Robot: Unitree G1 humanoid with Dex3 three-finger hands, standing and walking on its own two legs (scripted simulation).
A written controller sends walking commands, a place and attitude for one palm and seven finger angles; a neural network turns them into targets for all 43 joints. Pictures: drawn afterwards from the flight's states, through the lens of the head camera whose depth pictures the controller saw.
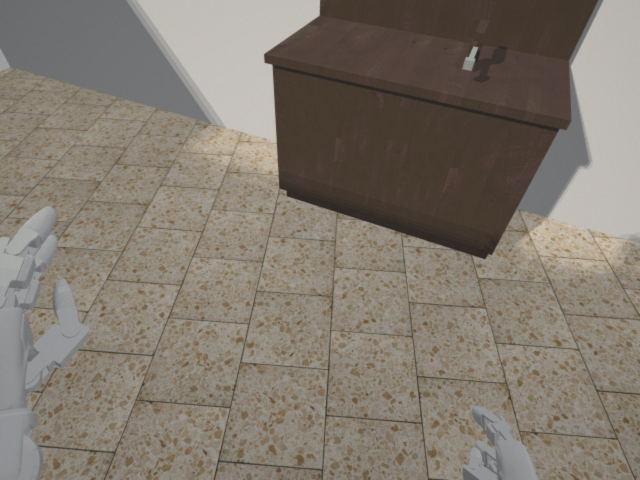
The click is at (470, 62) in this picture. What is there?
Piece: tap's lever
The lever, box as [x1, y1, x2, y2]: [462, 57, 474, 70]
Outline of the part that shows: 466,57 462,68 471,70 474,58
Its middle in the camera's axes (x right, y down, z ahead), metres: +0.44 -0.52 +1.16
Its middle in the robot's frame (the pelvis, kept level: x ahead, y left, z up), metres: +1.25 -0.36 +0.02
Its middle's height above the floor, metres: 0.79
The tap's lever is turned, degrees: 0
